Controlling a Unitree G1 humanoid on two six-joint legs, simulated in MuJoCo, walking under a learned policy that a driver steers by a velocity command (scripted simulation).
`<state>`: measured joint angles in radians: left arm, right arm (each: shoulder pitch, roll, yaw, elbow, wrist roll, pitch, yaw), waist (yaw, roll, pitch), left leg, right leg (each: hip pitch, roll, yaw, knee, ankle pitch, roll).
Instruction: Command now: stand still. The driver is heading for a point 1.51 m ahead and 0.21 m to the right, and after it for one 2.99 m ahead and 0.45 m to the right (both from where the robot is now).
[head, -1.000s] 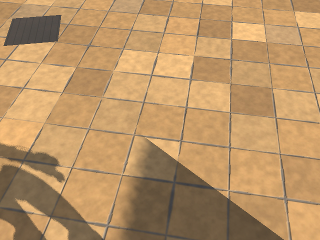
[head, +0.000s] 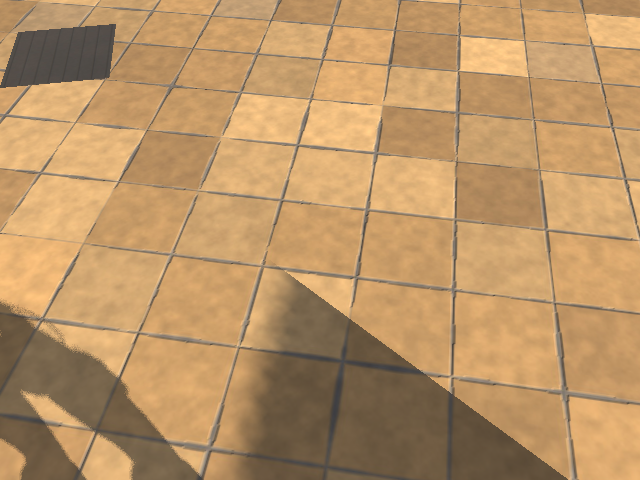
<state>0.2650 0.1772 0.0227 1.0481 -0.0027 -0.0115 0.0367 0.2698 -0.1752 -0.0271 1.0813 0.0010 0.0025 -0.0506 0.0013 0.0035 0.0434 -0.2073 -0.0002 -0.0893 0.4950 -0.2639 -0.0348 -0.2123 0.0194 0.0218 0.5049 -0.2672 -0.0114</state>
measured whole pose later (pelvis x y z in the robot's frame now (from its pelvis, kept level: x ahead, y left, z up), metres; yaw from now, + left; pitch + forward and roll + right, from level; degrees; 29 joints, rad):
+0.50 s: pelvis +0.05 +0.03 +0.00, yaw +0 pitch +0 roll +0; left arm 0.33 0.24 0.04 1.05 -0.04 -0.05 0.02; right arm 0.41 -0.18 -0.03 1.09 0.01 -0.10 -0.01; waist -0.02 -0.04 -0.02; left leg -0.18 -0.03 0.02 0.52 -0.34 0.06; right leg -0.36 0.00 0.03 0.94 -0.43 -0.06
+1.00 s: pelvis +0.31 -0.02 -0.01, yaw +1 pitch +1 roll -1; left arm 0.11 0.24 0.04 0.92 -0.01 -0.10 -0.04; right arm 0.37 -0.23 -0.03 1.00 0.03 -0.11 -0.01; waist -0.02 0.02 0.04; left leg -0.34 0.04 -0.05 1.23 -0.35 0.04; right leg -0.37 0.04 -0.07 0.49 -0.15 -0.07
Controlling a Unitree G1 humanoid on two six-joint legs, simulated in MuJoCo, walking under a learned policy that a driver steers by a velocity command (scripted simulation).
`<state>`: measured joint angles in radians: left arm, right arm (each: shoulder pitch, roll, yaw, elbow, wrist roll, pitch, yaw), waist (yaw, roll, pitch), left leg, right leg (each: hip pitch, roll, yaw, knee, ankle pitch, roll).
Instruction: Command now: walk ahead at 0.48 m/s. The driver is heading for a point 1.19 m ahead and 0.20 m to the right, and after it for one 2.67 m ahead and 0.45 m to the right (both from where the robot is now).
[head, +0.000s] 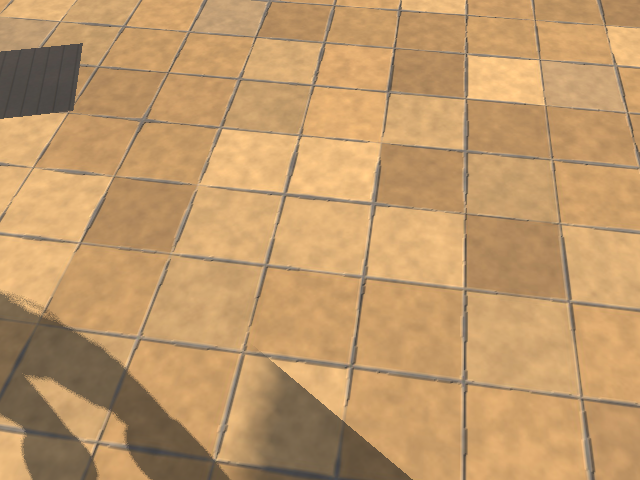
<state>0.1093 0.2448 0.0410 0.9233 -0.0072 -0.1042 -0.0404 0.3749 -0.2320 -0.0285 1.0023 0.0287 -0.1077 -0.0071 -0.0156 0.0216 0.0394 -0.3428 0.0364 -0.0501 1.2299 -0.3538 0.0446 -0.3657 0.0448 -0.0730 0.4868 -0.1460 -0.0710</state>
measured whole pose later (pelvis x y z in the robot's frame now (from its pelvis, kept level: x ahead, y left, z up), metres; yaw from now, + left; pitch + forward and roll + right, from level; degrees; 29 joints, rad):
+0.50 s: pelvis +0.30 +0.05 -0.01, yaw -2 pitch +2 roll -1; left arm 0.38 0.26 0.03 1.03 -0.03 -0.08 0.00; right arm 0.06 -0.23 -0.04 0.82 0.00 -0.12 0.03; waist 0.04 -0.02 0.04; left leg -0.45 0.01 0.07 0.56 -0.15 0.06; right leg -0.23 0.01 0.06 1.03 -0.46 -0.04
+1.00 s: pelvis +0.57 -0.01 -0.02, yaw -18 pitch +2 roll +1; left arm 0.06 0.25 0.08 0.77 -0.03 -0.05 -0.05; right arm 0.32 -0.26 -0.07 0.95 0.00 -0.05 -0.03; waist -0.02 -0.01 0.05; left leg 0.00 0.09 0.25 0.70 -0.50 -0.04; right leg -0.52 0.01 -0.08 0.64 -0.16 -0.14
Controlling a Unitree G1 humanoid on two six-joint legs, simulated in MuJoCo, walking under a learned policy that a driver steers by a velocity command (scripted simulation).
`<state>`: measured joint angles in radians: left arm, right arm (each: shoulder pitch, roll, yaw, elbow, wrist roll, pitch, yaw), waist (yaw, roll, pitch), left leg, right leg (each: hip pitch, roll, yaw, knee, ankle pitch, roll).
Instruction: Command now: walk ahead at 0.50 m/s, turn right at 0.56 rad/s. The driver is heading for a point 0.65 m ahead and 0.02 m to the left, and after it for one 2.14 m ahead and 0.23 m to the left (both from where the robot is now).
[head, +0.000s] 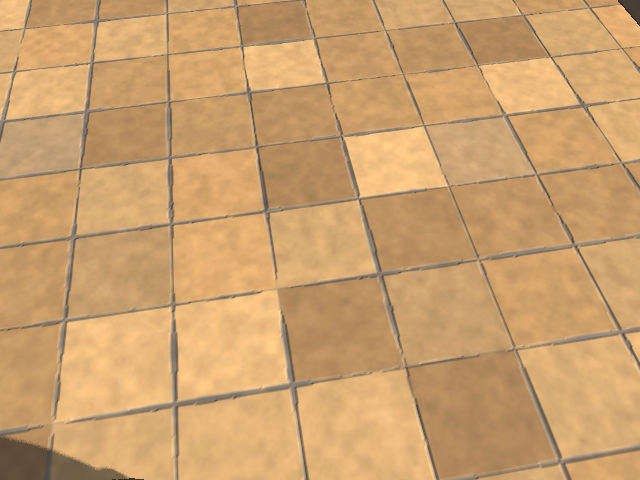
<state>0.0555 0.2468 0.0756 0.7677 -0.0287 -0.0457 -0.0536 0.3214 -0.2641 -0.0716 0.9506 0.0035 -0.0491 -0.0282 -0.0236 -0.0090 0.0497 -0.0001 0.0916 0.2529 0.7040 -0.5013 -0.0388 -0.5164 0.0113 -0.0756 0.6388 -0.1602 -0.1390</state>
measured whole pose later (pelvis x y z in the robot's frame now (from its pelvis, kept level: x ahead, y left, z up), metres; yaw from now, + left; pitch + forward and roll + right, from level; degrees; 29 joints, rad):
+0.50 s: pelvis +0.30 +0.01 +0.01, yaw -10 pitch +3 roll +0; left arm 0.39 0.28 0.07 0.86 -0.01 -0.05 0.01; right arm 0.03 -0.25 -0.04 0.75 0.00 -0.13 0.03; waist 0.07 0.01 0.01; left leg -0.49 -0.01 0.03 0.49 -0.03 0.06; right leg 0.00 0.06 0.11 0.49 -0.48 -0.06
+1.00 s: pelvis +0.57 -0.05 +0.02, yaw -4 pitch +3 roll +1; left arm 0.00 0.25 0.04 0.71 -0.01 -0.11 -0.02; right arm 0.44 -0.27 -0.06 0.90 0.02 -0.05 -0.01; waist -0.10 -0.02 0.00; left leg -0.03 -0.04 -0.08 0.40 -0.41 0.01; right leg -0.46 -0.02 0.04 0.45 -0.03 -0.02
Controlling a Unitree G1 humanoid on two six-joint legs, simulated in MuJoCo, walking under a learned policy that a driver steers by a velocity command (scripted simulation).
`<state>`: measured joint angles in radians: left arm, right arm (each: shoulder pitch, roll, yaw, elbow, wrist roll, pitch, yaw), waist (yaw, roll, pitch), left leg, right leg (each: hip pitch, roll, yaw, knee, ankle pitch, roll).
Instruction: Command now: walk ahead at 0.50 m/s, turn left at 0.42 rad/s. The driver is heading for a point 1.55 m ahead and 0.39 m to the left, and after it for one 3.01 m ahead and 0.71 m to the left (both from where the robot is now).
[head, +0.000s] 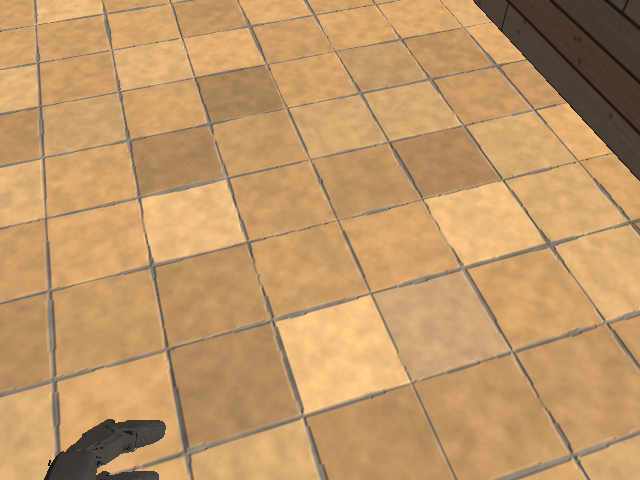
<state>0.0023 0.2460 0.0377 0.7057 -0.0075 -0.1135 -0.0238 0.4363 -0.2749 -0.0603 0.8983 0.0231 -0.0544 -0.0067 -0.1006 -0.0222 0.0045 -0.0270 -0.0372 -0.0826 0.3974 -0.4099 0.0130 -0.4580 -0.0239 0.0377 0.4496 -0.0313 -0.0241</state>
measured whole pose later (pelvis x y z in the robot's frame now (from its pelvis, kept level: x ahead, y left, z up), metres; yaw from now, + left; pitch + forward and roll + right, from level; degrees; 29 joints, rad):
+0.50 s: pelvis +0.25 +0.04 -0.01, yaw +17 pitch +2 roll -2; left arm 0.31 0.30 0.09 0.89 -0.02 -0.06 0.01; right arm 0.08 -0.27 -0.06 0.65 0.02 -0.02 0.06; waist 0.07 0.03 0.03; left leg -0.56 0.06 0.05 0.63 -0.14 0.09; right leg 0.08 -0.06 -0.28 0.34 -0.42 0.06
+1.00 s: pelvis +0.51 +0.13 +0.00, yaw +25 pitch +2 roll +1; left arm 0.06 0.27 0.03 0.75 -0.01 -0.10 -0.05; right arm 0.36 -0.29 -0.07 0.78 0.01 -0.05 0.00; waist -0.07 -0.04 0.00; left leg 0.02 -0.07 -0.06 0.31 -0.37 0.05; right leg -0.56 -0.04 0.00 0.52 0.01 -0.02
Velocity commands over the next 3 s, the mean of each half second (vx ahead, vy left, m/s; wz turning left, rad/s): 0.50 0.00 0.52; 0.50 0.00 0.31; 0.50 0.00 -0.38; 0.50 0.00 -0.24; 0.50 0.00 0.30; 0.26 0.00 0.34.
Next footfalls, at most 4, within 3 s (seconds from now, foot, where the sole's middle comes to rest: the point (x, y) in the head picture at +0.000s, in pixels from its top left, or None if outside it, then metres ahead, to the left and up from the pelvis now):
0.52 left None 0.38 0.19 -0.77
1.04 right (252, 365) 0.74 0.11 -0.77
1.54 left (136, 302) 0.94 0.38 -0.77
2.02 right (235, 212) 1.21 0.14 -0.77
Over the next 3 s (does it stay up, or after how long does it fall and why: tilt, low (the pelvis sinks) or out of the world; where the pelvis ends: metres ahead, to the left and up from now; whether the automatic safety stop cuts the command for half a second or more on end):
stays up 1.51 0.35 0.00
